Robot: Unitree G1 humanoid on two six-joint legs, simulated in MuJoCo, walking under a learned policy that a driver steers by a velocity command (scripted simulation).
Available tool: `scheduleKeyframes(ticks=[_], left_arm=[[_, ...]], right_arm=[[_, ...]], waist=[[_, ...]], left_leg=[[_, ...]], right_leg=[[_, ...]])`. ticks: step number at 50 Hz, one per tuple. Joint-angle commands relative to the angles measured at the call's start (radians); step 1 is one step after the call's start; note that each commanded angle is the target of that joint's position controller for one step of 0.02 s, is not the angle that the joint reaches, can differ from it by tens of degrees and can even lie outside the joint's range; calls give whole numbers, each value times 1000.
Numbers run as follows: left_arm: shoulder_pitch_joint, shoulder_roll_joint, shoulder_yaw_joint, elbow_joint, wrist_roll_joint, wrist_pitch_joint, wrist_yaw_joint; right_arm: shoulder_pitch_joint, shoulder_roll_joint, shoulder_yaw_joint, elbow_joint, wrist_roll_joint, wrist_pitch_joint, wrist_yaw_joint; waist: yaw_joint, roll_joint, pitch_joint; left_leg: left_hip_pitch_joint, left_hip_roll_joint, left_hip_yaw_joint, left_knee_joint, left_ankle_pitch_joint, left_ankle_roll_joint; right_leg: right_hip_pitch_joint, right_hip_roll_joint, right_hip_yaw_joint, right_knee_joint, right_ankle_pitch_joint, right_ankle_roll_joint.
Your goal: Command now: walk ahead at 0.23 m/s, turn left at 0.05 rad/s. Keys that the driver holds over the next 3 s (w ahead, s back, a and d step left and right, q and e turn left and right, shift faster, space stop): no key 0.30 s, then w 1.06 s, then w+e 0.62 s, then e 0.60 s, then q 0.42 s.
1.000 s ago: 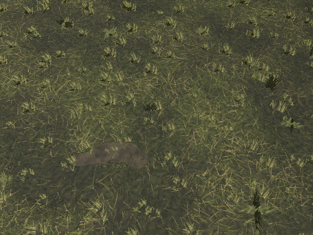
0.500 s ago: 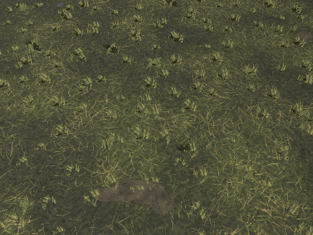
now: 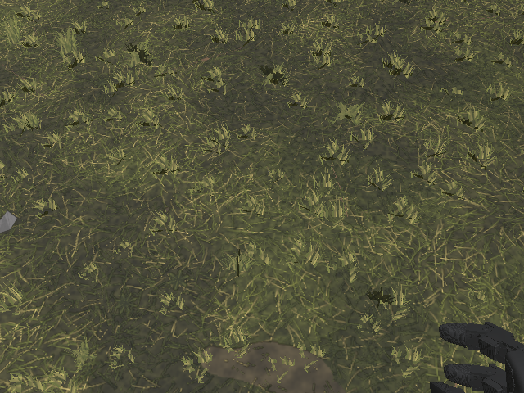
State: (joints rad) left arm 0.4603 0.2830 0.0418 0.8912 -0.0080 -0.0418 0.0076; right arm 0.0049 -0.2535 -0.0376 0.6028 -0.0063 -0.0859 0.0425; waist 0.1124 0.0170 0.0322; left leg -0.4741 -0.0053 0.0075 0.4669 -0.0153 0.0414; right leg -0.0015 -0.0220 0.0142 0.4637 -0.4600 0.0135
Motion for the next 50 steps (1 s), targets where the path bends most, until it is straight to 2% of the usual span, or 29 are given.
scheduleKeyframes(ticks=[1, 2, 3, 4, 5, 7, 9, 13, 16, 17, 18, 19, 21, 22, 24, 26, 28, 29, 30, 31, 32, 33, 36, 40, 43, 46, 48, 49, 50], left_arm=[[132, 30, -17, -74, 23, -33, -5], [85, 147, 16, -46, -5, -30, -7], [-25, 159, 22, -79, -22, -23, -6], [-77, 135, 18, -85, -12, -13, 4], [-90, 123, 20, -86, 2, 4, 13], [-43, 67, 11, -71, 8, 34, 24], [-45, 45, 4, -72, 18, 43, 31], [-126, 71, 10, -84, 22, 57, 29], [-175, 88, 14, -108, 42, 56, 27], [-190, 139, 22, -128, 32, 52, 34], [-211, 209, 46, -118, 15, 52, 35], [-206, 183, 46, -121, 10, 45, 31], [-167, 167, 42, -101, 11, 25, 25], [-165, 160, 43, -98, 1, 14, 25], [-176, 153, 43, -103, -7, 2, 25], [-246, 163, 47, -117, -23, 6, 21], [-258, 134, 42, -117, -15, 8, 18], [-286, 78, 25, -132, -7, 4, 12], [-299, 6, 7, -168, 2, -12, 7], [-351, 67, 19, -199, -15, -30, 13], [-348, 112, 34, -195, -33, -44, 10], [-335, 110, 34, -184, -34, -55, 3], [-365, 83, 33, -186, -9, -69, -21], [-475, -4, -1, -225, -10, -62, -48], [-532, 20, 0, -250, -18, -55, -54], [-521, 66, 14, -258, -18, -53, -56], [-385, 113, 40, -222, -10, -48, -49], [-226, 145, 62, -172, -11, -42, -40], [-57, 207, 80, -138, -4, -34, -26]], right_arm=[[356, -243, -67, 29, -23, 14, -19], [355, -178, -57, 33, -7, 33, -18], [268, -148, -43, 35, 4, 37, -20], [194, -113, -30, 38, 7, 37, -21], [136, -91, -22, 39, 3, 36, -19], [65, -92, -24, 55, -21, 30, -13], [35, -98, -27, 74, -25, 26, -15], [45, -112, -26, 120, -13, 45, -28], [85, -67, -4, 162, -9, 54, -29], [117, -84, -9, 170, -12, 57, -31], [157, -81, -12, 170, -1, 61, -40], [133, -105, -17, 171, 5, 59, -49], [121, -82, -22, 169, 18, 44, -51], [128, -97, -29, 171, 15, 35, -45], [117, -81, -30, 172, 28, 15, -31], [159, -65, -29, 206, 30, 3, -21], [256, -80, -42, 263, 19, 9, -19], [343, -108, -51, 287, 23, 12, -23], [415, -205, -72, 301, 27, 20, -31], [448, -234, -79, 303, 19, 16, -27], [420, -184, -63, 296, 14, 3, -31], [398, -153, -52, 287, 13, -6, -33], [369, -117, -33, 284, 12, 1, -34], [372, -156, -34, 290, 13, 18, -51], [419, -192, -42, 314, 22, 14, -53], [409, -195, -48, 329, 32, 15, -54], [387, -208, -54, 328, 28, 24, -55], [386, -193, -48, 324, 21, 32, -57], [399, -153, -31, 300, -1, 34, -59]], waist=[[-154, 269, -511], [-194, 144, -494], [-174, 121, -324], [-145, 55, -231], [-109, 41, -172], [-49, 91, -141], [-38, 115, -144], [-61, 98, -134], [-61, 53, -57], [-90, 0, -20], [-124, -153, 6], [-90, -197, 41], [-83, -293, 49], [-83, -288, 46], [-86, -237, 23], [-131, -197, -4], [-169, -156, -55], [-201, -63, -73], [-204, 187, -73], [-244, 235, -8], [-220, 146, 39], [-204, 118, 38], [-176, 78, 34], [-191, 77, 43], [-199, 88, 63], [-155, 85, 61], [-67, 92, -37], [6, 78, -130], [59, -38, -259]], left_leg=[[948, 478, -516, 74, 779, 335], [837, 409, -483, 21, 613, 303], [707, 349, -360, -15, 553, 260], [564, 295, -294, -56, 511, 231], [425, 265, -245, -96, 464, 213], [208, 218, -157, -162, 419, 203], [143, 198, -111, -175, 389, 205], [106, 196, -131, -202, -29, 174], [30, 117, -131, -184, -478, 67], [24, 72, -118, -127, -561, 34], [33, -1, -31, -69, -573, 10], [60, -29, 21, 38, -551, -10], [28, -49, 62, 231, -425, -9], [-2, -19, 29, 265, -415, 8], [-17, 12, 4, 230, -465, 42], [182, -12, 49, 26, -301, 54], [395, -24, 51, -32, -189, 39], [497, 69, -73, -95, -259, 61], [627, 244, -372, -207, -397, 151], [625, 380, -600, -286, -490, 269], [639, 383, -595, -281, -494, 277], [660, 345, -520, -278, -440, 247], [622, 272, -307, -287, -88, 174], [447, 183, -113, -316, 66, 148], [410, 214, -106, -345, 48, 144], [495, 259, -91, -294, 182, 114], [519, 240, -48, -115, 486, 83], [454, 197, -17, 71, 534, 56], [235, 144, 11, 384, 243, 26]], right_leg=[[-561, 62, 59, 723, -248, 27], [-571, 21, 135, 794, -234, 30], [-636, -16, 88, 785, -178, 33], [-624, -50, 63, 726, -112, 44], [-563, -74, 62, 656, -61, 53], [-371, -73, 37, 528, 13, 70], [-282, -63, 22, 387, 66, 74], [-175, -48, 13, 192, 274, 42], [-93, -60, 35, 20, 322, -6], [-137, -101, 78, -14, 222, -38], [-240, -108, 107, -63, -109, -86], [-318, -123, 172, -163, -289, -116], [-277, -237, 361, -277, -320, -177], [-247, -275, 402, -279, -270, -200], [-185, -279, 383, -261, -147, -200], [-253, -211, 260, -232, -34, -163], [-334, -148, 169, -137, 59, -131], [-420, -95, 100, 15, 82, -90], [-628, 19, -40, 278, 58, -22], [-801, 21, -6, 464, -95, -15], [-899, -35, 52, 597, -68, -28], [-938, -61, 61, 637, 15, -43], [-904, -103, 28, 550, 183, -43], [-680, -48, -58, 243, 376, -4], [-563, -14, -63, 116, 477, -13], [-528, -12, -34, 64, 464, -61], [-333, 32, -66, 64, 424, -105], [-121, 47, -78, 69, 414, -130], [172, -131, 124, 97, 372, -184]])
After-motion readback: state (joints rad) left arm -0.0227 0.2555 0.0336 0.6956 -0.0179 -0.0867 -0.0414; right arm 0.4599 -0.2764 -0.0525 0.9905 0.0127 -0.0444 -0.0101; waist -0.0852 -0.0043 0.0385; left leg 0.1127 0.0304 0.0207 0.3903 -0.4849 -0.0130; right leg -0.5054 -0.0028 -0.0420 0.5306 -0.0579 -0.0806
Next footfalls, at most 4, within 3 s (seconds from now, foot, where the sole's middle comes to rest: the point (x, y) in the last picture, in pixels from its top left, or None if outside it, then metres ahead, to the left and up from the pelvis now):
0.32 right None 0.17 -0.13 -0.76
1.00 right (357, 366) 0.53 -0.13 -0.76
1.54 left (271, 255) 0.82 0.11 -0.76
2.06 right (378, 200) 1.05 -0.20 -0.76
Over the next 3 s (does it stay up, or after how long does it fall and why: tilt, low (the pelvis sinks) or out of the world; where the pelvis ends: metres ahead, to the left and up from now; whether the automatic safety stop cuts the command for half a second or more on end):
stays up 1.10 -0.13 0.01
